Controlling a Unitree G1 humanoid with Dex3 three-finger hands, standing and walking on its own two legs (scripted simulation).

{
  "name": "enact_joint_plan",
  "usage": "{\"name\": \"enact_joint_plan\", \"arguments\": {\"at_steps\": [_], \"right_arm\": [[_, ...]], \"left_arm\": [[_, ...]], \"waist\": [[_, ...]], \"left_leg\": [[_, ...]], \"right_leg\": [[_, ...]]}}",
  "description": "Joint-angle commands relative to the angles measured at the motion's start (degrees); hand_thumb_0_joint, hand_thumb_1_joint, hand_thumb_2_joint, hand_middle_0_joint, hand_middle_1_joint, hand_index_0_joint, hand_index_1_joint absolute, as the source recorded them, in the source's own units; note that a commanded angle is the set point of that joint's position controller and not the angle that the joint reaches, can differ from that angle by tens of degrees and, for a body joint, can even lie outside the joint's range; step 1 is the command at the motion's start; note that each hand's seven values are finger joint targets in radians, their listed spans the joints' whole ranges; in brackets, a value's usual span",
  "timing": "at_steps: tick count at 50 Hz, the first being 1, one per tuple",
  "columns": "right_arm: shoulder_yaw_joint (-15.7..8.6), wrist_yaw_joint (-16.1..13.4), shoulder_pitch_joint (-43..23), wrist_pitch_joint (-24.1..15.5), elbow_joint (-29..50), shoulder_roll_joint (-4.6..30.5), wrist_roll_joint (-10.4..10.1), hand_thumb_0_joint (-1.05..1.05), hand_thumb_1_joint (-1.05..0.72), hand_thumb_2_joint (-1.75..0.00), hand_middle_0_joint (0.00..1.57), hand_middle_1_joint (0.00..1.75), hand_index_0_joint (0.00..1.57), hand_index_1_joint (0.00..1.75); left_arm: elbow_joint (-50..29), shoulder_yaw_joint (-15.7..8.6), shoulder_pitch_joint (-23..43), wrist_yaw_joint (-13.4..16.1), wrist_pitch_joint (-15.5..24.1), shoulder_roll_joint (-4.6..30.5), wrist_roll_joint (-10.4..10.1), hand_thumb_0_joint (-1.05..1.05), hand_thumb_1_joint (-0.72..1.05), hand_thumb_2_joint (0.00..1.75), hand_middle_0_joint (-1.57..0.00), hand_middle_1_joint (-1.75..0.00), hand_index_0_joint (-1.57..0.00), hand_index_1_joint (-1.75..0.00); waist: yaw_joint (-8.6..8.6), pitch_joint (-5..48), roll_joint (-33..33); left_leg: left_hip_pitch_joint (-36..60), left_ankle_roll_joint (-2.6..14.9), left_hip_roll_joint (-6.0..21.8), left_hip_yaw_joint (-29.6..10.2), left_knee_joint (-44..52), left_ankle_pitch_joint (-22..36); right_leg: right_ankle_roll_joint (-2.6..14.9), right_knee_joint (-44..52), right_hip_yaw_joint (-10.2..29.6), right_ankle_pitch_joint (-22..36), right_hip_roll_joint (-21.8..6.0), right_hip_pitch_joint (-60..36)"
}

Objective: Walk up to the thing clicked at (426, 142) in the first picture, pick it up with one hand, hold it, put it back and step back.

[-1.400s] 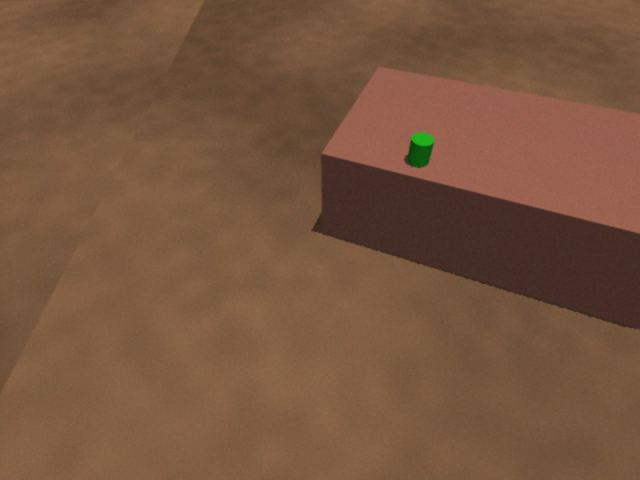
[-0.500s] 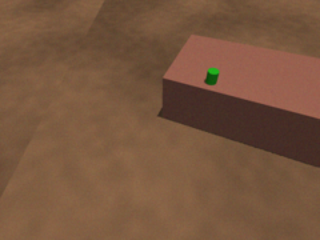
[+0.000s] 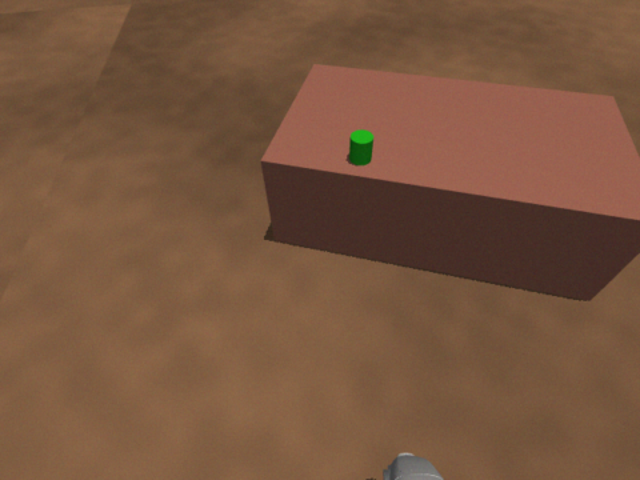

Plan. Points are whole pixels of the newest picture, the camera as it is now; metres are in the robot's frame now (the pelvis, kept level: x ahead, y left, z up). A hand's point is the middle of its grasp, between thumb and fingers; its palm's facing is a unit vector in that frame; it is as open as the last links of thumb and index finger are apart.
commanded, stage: walk up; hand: left
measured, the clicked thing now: (361, 147) +1.08 -0.10 -0.31
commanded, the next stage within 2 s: none
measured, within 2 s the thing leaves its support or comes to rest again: neither
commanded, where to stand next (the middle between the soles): +0.64 -0.22 m, yaw -13 degrees
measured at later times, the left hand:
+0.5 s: hand (215, 398) +0.26 +0.20 -0.17, palm faces -0.19 -0.93 -0.31, open 7.4 cm
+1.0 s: hand (311, 246) +0.52 +0.04 -0.12, palm faces -0.26 -0.89 -0.39, open 7.4 cm
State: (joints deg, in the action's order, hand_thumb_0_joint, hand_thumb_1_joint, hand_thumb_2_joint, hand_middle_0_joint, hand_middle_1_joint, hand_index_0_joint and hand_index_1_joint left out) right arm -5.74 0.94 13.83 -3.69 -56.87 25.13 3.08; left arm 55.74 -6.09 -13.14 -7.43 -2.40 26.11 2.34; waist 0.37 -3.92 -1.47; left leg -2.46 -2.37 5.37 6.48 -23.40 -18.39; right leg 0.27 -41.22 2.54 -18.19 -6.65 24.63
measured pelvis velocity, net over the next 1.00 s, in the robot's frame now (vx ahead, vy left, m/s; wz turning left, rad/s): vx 0.36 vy -0.19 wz -0.27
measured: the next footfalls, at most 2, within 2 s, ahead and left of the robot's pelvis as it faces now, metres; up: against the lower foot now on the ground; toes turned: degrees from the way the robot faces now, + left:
right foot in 0.06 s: +0.14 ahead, -0.19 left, +0.00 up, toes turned -5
left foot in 0.42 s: +0.29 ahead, +0.04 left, +0.00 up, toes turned -3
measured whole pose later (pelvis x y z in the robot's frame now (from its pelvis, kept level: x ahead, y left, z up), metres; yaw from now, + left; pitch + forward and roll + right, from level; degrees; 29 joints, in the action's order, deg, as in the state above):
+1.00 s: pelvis +0.36 -0.19 +0.00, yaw -15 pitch -4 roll +2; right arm -2.3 1.7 18.2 -2.3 -49.2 24.6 0.0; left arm 47.2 -2.7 -13.4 -3.5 3.4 21.1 -0.4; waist 0.1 -6.1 2.4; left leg -21.7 1.8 4.9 0.9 -65.2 -22.8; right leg 2.4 -33.8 -0.9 -13.4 -0.4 17.0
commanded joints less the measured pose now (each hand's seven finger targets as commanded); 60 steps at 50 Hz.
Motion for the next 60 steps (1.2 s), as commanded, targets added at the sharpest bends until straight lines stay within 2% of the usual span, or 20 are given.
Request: {"name": "enact_joint_plan", "arguments": {"at_steps": [1,3,4,5,6,10,17,20,21,22,24,29,33,40,42,43,44,45,49,60], "right_arm": [[-3.6,-0.8,-8.3,-1.3,7.3,14.8,-0.6,0.0,-0.9,-0.9,0.2,0.3,0.2,0.3],[-1.6,-0.6,-3.9,-0.3,7.5,9.7,-0.5,0.0,-0.9,-0.9,0.2,0.3,0.2,0.3],[0.3,-0.3,-3.5,-0.3,9.5,5.3,-1.0,0.0,-0.9,-0.9,0.2,0.3,0.2,0.3],[-0.5,-0.1,-4.0,0.0,10.6,8.9,-1.8,0.0,-0.9,-0.9,0.2,0.3,0.2,0.3],[-1.5,-0.3,-4.3,-0.1,9.7,12.5,-1.5,0.0,-0.9,-0.9,0.2,0.3,0.2,0.3],[-1.0,0.3,2.3,-0.2,6.5,10.8,-3.0,0.0,-0.9,-0.9,0.2,0.3,0.2,0.3],[-1.7,1.6,0.1,-1.3,10.2,10.0,-1.7,0.0,-0.9,-0.9,0.2,0.3,0.2,0.3],[-3.4,0.4,13.3,-2.6,6.9,11.1,-1.4,0.0,-0.9,-0.9,0.2,0.3,0.2,0.3],[-4.6,-0.3,17.3,-3.2,6.4,14.8,-0.7,0.0,-0.9,-0.9,0.2,0.3,0.2,0.3],[-4.7,-0.7,16.3,-3.6,8.2,17.7,-0.3,0.0,-0.9,-0.9,0.2,0.3,0.2,0.3],[-4.2,-0.4,5.5,-3.6,11.4,18.4,-2.6,0.0,-0.9,-0.9,0.2,0.3,0.2,0.3],[-2.1,-0.1,5.6,-4.3,11.5,12.7,-2.3,0.0,-0.9,-0.9,0.2,0.3,0.2,0.3],[-2.2,0.0,8.1,-3.9,11.8,13.7,-2.3,0.0,-0.9,-0.9,0.2,0.3,0.2,0.3],[-2.1,-0.2,5.0,-2.0,13.9,14.2,-2.5,0.0,-0.9,-0.9,0.2,0.3,0.2,0.3],[0.3,-0.1,10.5,-1.7,14.2,8.2,-2.6,0.0,-0.9,-0.9,0.2,0.3,0.2,0.3],[1.6,0.1,13.1,-1.3,14.8,5.5,-2.9,0.0,-0.9,-0.9,0.2,0.3,0.2,0.3],[-0.2,-0.5,10.3,-0.6,13.7,11.6,-2.9,0.0,-0.9,-0.9,0.2,0.3,0.2,0.3],[-0.8,-0.7,8.6,-0.6,13.0,13.7,-2.5,0.0,-0.9,-0.9,0.2,0.3,0.2,0.3],[0.0,0.1,11.0,0.5,10.0,9.5,-3.3,0.0,-0.9,-0.9,0.2,0.3,0.2,0.3],[-0.7,2.2,-1.3,-0.2,14.3,8.1,-1.4,0.0,-0.9,-0.9,0.2,0.3,0.2,0.3]], "left_arm": [[-3.7,-2.4,-2.5,0.5,2.7,8.0,0.0,0.0,0.9,0.9,-0.2,-0.3,-0.2,-0.3],[-0.2,-4.5,-14.4,2.2,3.9,12.6,0.1,0.0,0.9,0.9,-0.2,-0.3,-0.2,-0.3],[-0.9,-5.7,-18.2,3.4,4.1,17.1,0.3,0.0,0.9,0.9,-0.2,-0.3,-0.2,-0.3],[-3.6,-5.3,-14.2,3.4,4.2,19.3,-0.5,0.0,0.9,0.9,-0.2,-0.3,-0.2,-0.3],[-5.8,-5.3,-9.1,3.3,4.3,20.4,-1.2,0.0,0.9,0.9,-0.2,-0.3,-0.2,-0.3],[-8.0,-3.2,-4.0,4.5,5.0,13.8,-2.0,0.0,0.9,0.9,-0.2,-0.3,-0.2,-0.3],[-11.9,-2.0,-3.4,4.2,5.8,12.4,-1.4,0.0,0.9,0.9,-0.2,-0.3,-0.2,-0.3],[-13.9,-0.8,0.9,4.3,5.8,9.1,-1.2,0.0,0.9,0.9,-0.2,-0.3,-0.2,-0.3],[-13.6,0.5,-3.0,4.3,5.7,4.7,-1.4,0.0,0.9,0.9,-0.2,-0.3,-0.2,-0.3],[-13.1,1.1,-6.4,4.6,5.5,2.9,-1.4,0.0,0.9,0.9,-0.2,-0.3,-0.2,-0.3],[-11.0,-0.4,-9.0,5.1,4.7,10.6,-1.1,0.0,0.9,0.9,-0.2,-0.3,-0.2,-0.3],[-9.3,-0.7,-6.6,3.9,5.4,9.4,-1.9,0.0,0.9,0.9,-0.2,-0.3,-0.2,-0.3],[-12.3,-0.1,0.0,2.8,5.2,6.8,-2.0,0.0,0.9,0.9,-0.2,-0.3,-0.2,-0.3],[-9.7,-1.1,-3.6,2.6,5.4,7.6,-1.8,0.0,0.9,0.9,-0.2,-0.3,-0.2,-0.3],[-7.2,-4.0,-13.6,4.0,6.4,14.2,-1.5,0.0,0.9,0.9,-0.2,-0.3,-0.2,-0.3],[-9.2,-4.4,-13.4,4.8,6.8,17.4,-1.7,0.0,0.9,0.9,-0.2,-0.3,-0.2,-0.3],[-9.7,-4.0,-10.9,4.7,6.7,18.7,-2.3,0.0,0.9,0.9,-0.2,-0.3,-0.2,-0.3],[-10.4,-3.9,-8.5,4.9,6.5,17.8,-3.2,0.0,0.9,0.9,-0.2,-0.3,-0.2,-0.3],[-11.2,-1.7,-3.6,5.9,7.4,11.7,-3.2,0.0,0.9,0.9,-0.2,-0.3,-0.2,-0.3],[-12.6,-1.8,-9.5,6.2,8.6,11.7,-1.9,0.0,0.9,0.9,-0.2,-0.3,-0.2,-0.3]], "waist": [[3.31,1.8,8.6],[7.68,7.3,-10.9],[9.61,4.7,-23.2],[6.71,3.3,-19.9],[4.78,-1.0,-13.3],[0.45,0.3,-8.4],[0.93,-0.6,-5.2],[-7.04,5.0,2.1],[-8.54,8.0,15.1],[-6.33,6.1,17.7],[-1.75,0.0,9.5],[-1.38,-3.3,9.3],[-2.67,-1.4,11.2],[1.99,5.1,6.1],[6.53,11.7,-13.0],[5.18,11.6,-19.6],[5.28,8.0,-14.4],[4.31,4.3,-10.2],[-0.43,0.3,-6.8],[3.65,-1.3,-4.1]], "left_leg": [[-13.9,9.9,8.5,-1.6,-0.8,-7.2],[-21.2,7.43,1.7,2.9,-28.3,-6.0],[-33.8,4.67,-4.9,2.0,-41.6,-17.6],[-35.8,3.09,-5.4,-3.2,-45.8,-16.4],[-33.6,3.01,-1.9,-6.5,-45.6,-14.0],[-27.1,4.37,1.8,-7.7,-37.3,-3.9],[-17.0,3.09,-0.8,-4.6,-16.2,1.2],[8.2,3.5,-2.2,-4.3,-7.5,10.1],[13.6,5.32,4.5,-15.2,1.0,-3.6],[10.8,7.68,17.2,-39.3,9.2,-20.9],[-2.0,13.93,22.0,-43.1,14.8,-30.9],[-5.8,12.99,12.0,-16.0,10.2,4.3],[-2.0,13.86,10.4,-7.0,6.6,22.0],[-10.1,10.59,9.7,-3.2,-6.8,15.2],[-20.8,7.38,1.8,0.7,-33.8,8.3],[-30.7,4.97,-3.7,-1.5,-43.4,-11.3],[-33.4,4.34,-2.8,-5.1,-47.2,-11.9],[-33.7,4.3,-0.4,-7.2,-48.6,-9.7],[-26.5,4.34,1.3,-9.0,-41.4,-0.2],[-28.2,2.25,0.9,-7.1,-16.9,6.4]], "right_leg": [[0.77,7.0,-8.6,7.0,3.1,-15.4],[1.69,11.4,-5.8,0.7,6.4,-29.3],[5.5,21.6,14.6,-15.2,-3.8,-29.9],[11.35,33.0,36.1,-24.5,-12.7,-23.6],[15.05,33.9,40.5,-28.7,-15.4,-16.7],[11.46,25.9,18.7,-6.6,-6.3,-14.4],[11.97,24.8,12.7,-5.8,-4.8,-5.9],[7.6,7.4,7.1,-1.0,-0.4,7.6],[5.44,-9.7,2.0,-3.5,7.6,12.5],[2.99,-21.6,3.9,-10.6,13.3,19.7],[3.18,-25.7,7.6,-8.3,6.6,16.4],[0.47,-16.9,4.4,0.5,3.3,10.6],[-0.27,-5.7,-0.3,3.1,2.8,8.3],[2.43,8.9,-6.4,11.5,5.0,-16.2],[4.46,14.5,3.7,-1.7,2.2,-32.2],[8.63,22.3,27.5,-9.1,-11.7,-34.4],[14.07,26.7,37.4,-11.4,-15.5,-28.9],[15.72,26.7,36.2,-8.6,-15.5,-24.4],[8.78,23.6,12.0,14.9,-5.5,-13.2],[12.23,23.6,8.4,10.5,-7.5,-15.8]]}}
